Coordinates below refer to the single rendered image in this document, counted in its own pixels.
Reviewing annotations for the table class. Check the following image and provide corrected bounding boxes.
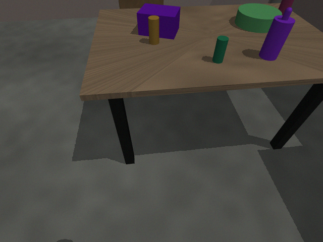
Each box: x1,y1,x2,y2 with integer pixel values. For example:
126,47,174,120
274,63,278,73
79,3,323,164

